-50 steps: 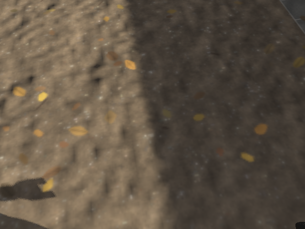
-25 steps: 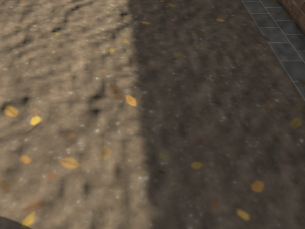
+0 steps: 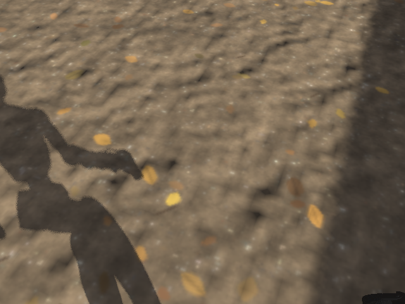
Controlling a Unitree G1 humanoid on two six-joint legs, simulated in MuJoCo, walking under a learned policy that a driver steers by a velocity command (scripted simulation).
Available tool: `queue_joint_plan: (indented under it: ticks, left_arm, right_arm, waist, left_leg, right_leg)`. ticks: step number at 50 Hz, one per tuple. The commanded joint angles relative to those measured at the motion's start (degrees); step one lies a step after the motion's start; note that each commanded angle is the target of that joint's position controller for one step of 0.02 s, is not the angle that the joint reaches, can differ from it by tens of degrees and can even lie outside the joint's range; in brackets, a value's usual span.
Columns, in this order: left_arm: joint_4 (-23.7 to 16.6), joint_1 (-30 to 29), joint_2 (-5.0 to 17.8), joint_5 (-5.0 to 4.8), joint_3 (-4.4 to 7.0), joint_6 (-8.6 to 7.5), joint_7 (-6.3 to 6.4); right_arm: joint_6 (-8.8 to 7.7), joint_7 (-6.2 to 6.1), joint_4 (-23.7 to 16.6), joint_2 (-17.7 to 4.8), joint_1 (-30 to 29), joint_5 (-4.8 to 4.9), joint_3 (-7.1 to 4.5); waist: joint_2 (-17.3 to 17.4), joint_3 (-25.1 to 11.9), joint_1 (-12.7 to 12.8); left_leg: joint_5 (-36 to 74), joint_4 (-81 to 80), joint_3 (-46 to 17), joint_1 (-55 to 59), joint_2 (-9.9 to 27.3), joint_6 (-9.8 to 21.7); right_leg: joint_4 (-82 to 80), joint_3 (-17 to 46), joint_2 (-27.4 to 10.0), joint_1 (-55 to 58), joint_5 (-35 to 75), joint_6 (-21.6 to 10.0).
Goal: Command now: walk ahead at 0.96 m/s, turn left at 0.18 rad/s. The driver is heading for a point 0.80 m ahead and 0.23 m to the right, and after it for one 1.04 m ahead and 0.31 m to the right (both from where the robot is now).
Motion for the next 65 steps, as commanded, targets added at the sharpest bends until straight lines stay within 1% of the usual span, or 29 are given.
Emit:
queue_joint_plan:
  ticks: [1,5,7,8,9,10,12,20,26,29,30,31,32,33,35,38,41,42,43,45,48,50,51,52,53,54,57,61,65]
  left_arm:
    - [-3.5,-5.8,4.8,-0.97,0.19,-1.96,-0.38]
    - [-1.1,-2.6,11.0,-1.65,1.22,-1.70,-0.87]
    - [-0.3,-2.8,13.6,-1.33,1.78,-0.71,-0.32]
    - [-0.9,-2.5,10.3,-1.12,0.90,-0.68,-0.41]
    - [-3.5,2.3,-1.1,-1.95,-1.29,-0.66,-0.65]
    - [-4.6,1.1,3.2,-3.30,-0.41,-0.21,-0.46]
    - [-4.5,-5.2,4.0,-2.26,-0.05,0.77,-0.91]
    - [-7.9,-17.6,-1.8,-0.99,-1.10,5.24,-3.88]
    - [-11.6,-27.1,0.1,-1.09,-2.29,4.67,-5.30]
    - [-7.1,-9.8,5.3,-1.29,-0.46,5.02,-4.25]
    - [-3.2,2.8,8.2,-1.23,1.20,5.03,-3.26]
    - [-1.0,8.0,10.3,-1.82,2.91,4.93,-1.71]
    - [-1.0,2.2,13.9,-2.43,3.86,5.57,-0.74]
    - [-3.8,-1.4,18.5,-0.97,4.75,6.03,-0.74]
    - [-4.8,-4.9,11.3,-0.73,3.79,5.63,-0.09]
    - [-5.1,-9.7,8.5,-1.55,2.38,2.94,0.61]
    - [-5.1,-9.8,10.0,-1.76,2.85,1.80,0.12]
    - [-7.9,-11.3,4.5,-5.37,1.95,1.03,1.00]
    - [-7.2,-10.7,6.9,-5.93,2.57,1.55,1.63]
    - [-5.7,-6.5,9.4,-4.87,3.68,3.63,2.64]
    - [-5.3,-5.7,5.6,-3.97,3.08,4.59,3.29]
    - [-8.5,-9.3,1.4,-2.51,1.75,4.85,3.20]
    - [-9.1,0.3,-4.0,-1.19,0.18,4.94,2.81]
    - [-8.5,9.6,1.6,-2.59,0.59,4.96,1.74]
    - [-8.6,6.6,5.7,-3.93,1.09,6.09,1.33]
    - [-9.3,-2.2,7.7,-3.50,1.63,7.26,1.83]
    - [-12.3,-9.2,4.6,-2.64,1.05,8.64,2.51]
    - [-12.4,-10.7,-0.5,-1.38,-1.03,6.60,2.62]
    - [-12.3,-13.6,2.6,-2.00,-0.33,7.97,2.01]
  right_arm:
    - [-0.68,1.58,-6.5,-1.3,-6.9,-0.04,1.46]
    - [-1.22,0.56,-5.6,-2.8,-5.2,-0.04,1.20]
    - [-1.38,-1.71,0.0,-6.6,13.2,-0.52,-0.91]
    - [-1.42,-3.27,2.2,-11.3,22.5,-1.58,-2.64]
    - [-2.31,-4.11,2.1,-16.3,24.6,-3.12,-3.54]
    - [-1.89,-4.13,1.2,-15.3,22.9,-1.64,-3.61]
    - [-2.35,-3.94,1.9,-6.8,13.0,-0.40,-1.98]
    - [-5.70,-3.46,7.8,0.7,15.2,1.64,-0.32]
    - [-5.21,-5.56,9.8,-4.4,19.0,1.35,-0.81]
    - [-2.81,-7.29,8.0,-10.3,15.8,0.70,-2.41]
    - [-1.81,-7.18,6.7,-11.0,12.3,0.22,-2.78]
    - [-1.26,-5.98,6.7,-9.5,10.9,0.14,-2.79]
    - [-2.29,-4.86,4.1,-0.1,10.0,-0.89,-0.30]
    - [-3.81,-4.63,-2.9,-0.8,13.2,0.77,0.28]
    - [-5.93,-4.52,-2.5,-5.0,8.5,0.29,0.35]
    - [-2.84,-4.89,-1.9,-3.8,9.0,-1.28,0.84]
    - [-1.19,-4.57,-5.0,-0.9,3.9,-0.39,1.72]
    - [-4.11,-5.43,-8.6,0.1,-5.7,1.97,1.16]
    - [-5.11,-5.65,-10.0,1.8,-8.1,2.15,1.69]
    - [-5.76,-5.62,-10.7,1.0,-8.6,2.83,0.75]
    - [-5.60,-5.67,-10.0,-2.5,-2.6,3.17,-1.49]
    - [-5.34,-5.82,-6.2,-4.4,13.1,1.55,-2.39]
    - [-4.94,-5.24,-6.3,-5.1,14.6,-0.50,-1.51]
    - [-4.52,-4.29,-6.4,-4.8,13.4,-0.56,-1.64]
    - [-3.80,-4.29,-8.2,-5.7,5.0,1.14,-2.49]
    - [-2.66,-4.75,-9.9,-1.1,1.0,1.24,-1.31]
    - [-1.24,-4.71,-7.2,-0.9,-1.3,1.02,-0.15]
    - [-1.40,-4.05,-3.4,-1.9,1.7,1.43,-1.15]
    - [0.34,-4.19,-3.0,-3.5,2.0,2.35,-1.55]
  waist:
    - [-5.5,10.4,-4.3]
    - [-5.2,5.9,-6.3]
    - [-5.7,-5.5,-15.8]
    - [-3.4,-11.3,-19.1]
    - [13.8,-18.2,-13.0]
    - [11.5,-21.2,-13.0]
    - [2.6,-3.3,-8.0]
    - [2.0,8.0,-3.1]
    - [-0.6,8.9,-2.4]
    - [4.1,-1.6,7.8]
    - [3.6,-6.3,13.3]
    - [-2.4,-6.6,14.0]
    - [-16.3,0.0,6.5]
    - [-17.1,-10.8,1.6]
    - [1.1,0.8,-0.6]
    - [6.1,8.2,-7.8]
    - [3.2,6.2,-7.2]
    - [5.2,5.9,-3.9]
    - [3.6,3.7,-3.0]
    - [-1.9,-1.3,-0.4]
    - [-8.9,-4.9,-3.0]
    - [-6.9,-14.8,-10.8]
    - [8.6,-21.5,-5.8]
    - [12.2,-28.1,-2.3]
    - [9.1,-23.9,-1.3]
    - [0.8,-16.5,-3.6]
    - [-1.4,-1.7,-1.2]
    - [3.3,-7.1,-2.2]
    - [4.9,-6.1,-3.1]
  left_leg:
    - [8.3,-14.4,4.4,3.8,2.8,-0.2]
    - [6.4,-21.5,8.5,20.0,-1.1,1.4]
    - [0.2,-24.6,8.0,42.1,-4.0,1.6]
    - [-9.5,-24.0,0.0,56.7,4.6,1.4]
    - [-31.8,-32.2,-25.8,65.7,22.8,2.1]
    - [-38.6,-44.4,-42.1,60.0,26.0,2.4]
    - [-23.7,-44.2,-23.1,43.6,20.0,2.2]
    - [13.5,-52.0,11.4,32.4,11.0,-2.2]
    - [55.0,-48.8,22.5,40.7,9.8,-4.8]
    - [79.3,-25.6,21.0,43.6,13.2,-5.0]
    - [75.1,-9.0,19.0,37.9,13.9,-3.8]
    - [38.9,13.7,18.8,27.8,7.6,-3.2]
    - [-16.2,35.3,15.7,6.5,-2.6,-4.1]
    - [-18.3,41.9,3.2,-9.4,-4.1,-5.4]
    - [-10.0,29.2,-1.2,-11.0,1.8,-4.6]
    - [-11.2,16.7,0.1,2.3,5.8,-8.5]
    - [-4.4,-0.3,5.0,11.5,4.2,-9.8]
    - [-0.9,-9.2,2.1,12.0,0.2,-10.2]
    - [5.2,-19.3,2.8,14.8,-2.8,-9.8]
    - [17.4,-31.1,4.2,22.2,-7.9,-9.4]
    - [27.4,-35.2,1.4,30.6,-7.1,-7.6]
    - [42.7,-33.1,-4.5,49.7,4.1,-2.6]
    - [73.7,-25.5,-22.4,61.4,19.7,6.0]
    - [61.3,-27.1,-37.3,62.0,27.6,12.9]
    - [31.5,-31.7,-39.0,56.9,27.4,16.7]
    - [12.4,-36.8,-32.1,46.3,20.8,14.0]
    - [6.0,-42.4,-16.3,21.8,9.5,7.7]
    - [27.6,-41.1,-9.4,23.5,8.4,9.1]
    - [-2.3,-44.0,-12.3,21.4,9.9,8.8]
  right_leg:
    - [-19.2,7.5,-12.9,-12.1,7.9,-8.8]
    - [-11.3,5.6,-14.0,-5.5,46.1,-8.6]
    - [14.6,4.3,-11.8,-7.5,56.3,-7.0]
    - [33.4,3.9,-7.8,-19.4,40.0,-6.3]
    - [56.3,7.0,-0.9,-34.1,-11.0,-5.9]
    - [63.5,11.5,-0.1,-37.7,-6.8,-7.0]
    - [59.2,9.6,-5.8,-39.9,4.7,-6.7]
    - [49.3,4.4,-8.8,-41.9,16.5,-4.8]
    - [26.0,-7.8,-0.9,-31.7,23.4,-9.4]
    - [25.5,-7.5,4.4,-12.0,15.1,-12.4]
    - [24.0,-3.5,4.6,0.7,10.4,-14.8]
    - [18.9,2.0,3.1,10.3,7.4,-17.1]
    - [21.6,15.6,-3.4,13.1,16.7,-19.4]
    - [8.1,43.5,-12.5,25.1,4.0,-30.6]
    - [-6.7,49.4,-14.7,10.6,-11.5,-25.7]
    - [-4.0,33.1,-8.5,-11.9,29.0,-22.3]
    - [-0.1,21.6,-0.7,-19.7,54.3,-18.1]
    - [0.6,23.9,2.0,-21.7,43.9,-15.6]
    - [2.0,23.2,3.8,-20.3,39.6,-13.2]
    - [4.9,24.7,5.2,-16.5,32.5,-8.0]
    - [16.4,25.6,5.2,-11.7,28.1,-4.3]
    - [42.1,19.9,7.5,-15.6,10.4,0.5]
    - [62.1,19.2,13.2,-27.2,-30.6,1.9]
    - [70.9,24.2,9.0,-29.9,-25.8,2.5]
    - [75.9,20.8,4.6,-35.0,-18.1,3.7]
    - [72.4,15.3,2.0,-35.7,-12.5,4.4]
    - [57.4,11.8,0.4,-28.0,-7.9,3.7]
    - [35.0,8.4,-1.1,-18.3,-6.8,3.2]
    - [23.5,8.3,-1.5,-12.6,-0.3,1.0]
